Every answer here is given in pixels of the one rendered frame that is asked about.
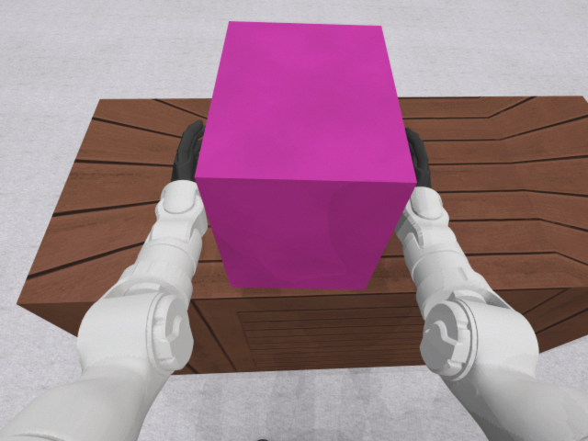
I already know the right robot forearm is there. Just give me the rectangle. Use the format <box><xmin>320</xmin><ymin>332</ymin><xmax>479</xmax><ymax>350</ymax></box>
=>
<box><xmin>395</xmin><ymin>187</ymin><xmax>539</xmax><ymax>364</ymax></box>

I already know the robot left upper arm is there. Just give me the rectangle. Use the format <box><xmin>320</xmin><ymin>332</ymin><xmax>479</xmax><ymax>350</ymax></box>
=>
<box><xmin>0</xmin><ymin>291</ymin><xmax>194</xmax><ymax>441</ymax></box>

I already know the pedestal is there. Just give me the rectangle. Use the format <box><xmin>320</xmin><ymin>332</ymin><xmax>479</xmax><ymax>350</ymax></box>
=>
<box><xmin>17</xmin><ymin>96</ymin><xmax>588</xmax><ymax>375</ymax></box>

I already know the robot left hand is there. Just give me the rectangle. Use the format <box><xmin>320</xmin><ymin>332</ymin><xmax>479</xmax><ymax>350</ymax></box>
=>
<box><xmin>171</xmin><ymin>119</ymin><xmax>206</xmax><ymax>183</ymax></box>

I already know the left robot forearm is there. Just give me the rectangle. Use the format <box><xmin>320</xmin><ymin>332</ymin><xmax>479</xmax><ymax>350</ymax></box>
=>
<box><xmin>77</xmin><ymin>180</ymin><xmax>208</xmax><ymax>369</ymax></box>

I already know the carton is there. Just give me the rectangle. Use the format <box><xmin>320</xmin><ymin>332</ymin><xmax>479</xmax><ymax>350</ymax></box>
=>
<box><xmin>195</xmin><ymin>21</ymin><xmax>417</xmax><ymax>290</ymax></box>

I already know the robot right hand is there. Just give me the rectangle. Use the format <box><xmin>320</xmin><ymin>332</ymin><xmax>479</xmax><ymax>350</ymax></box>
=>
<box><xmin>405</xmin><ymin>128</ymin><xmax>432</xmax><ymax>189</ymax></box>

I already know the robot right upper arm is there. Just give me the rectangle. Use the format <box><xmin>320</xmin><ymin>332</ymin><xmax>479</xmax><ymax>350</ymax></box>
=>
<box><xmin>420</xmin><ymin>299</ymin><xmax>588</xmax><ymax>441</ymax></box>

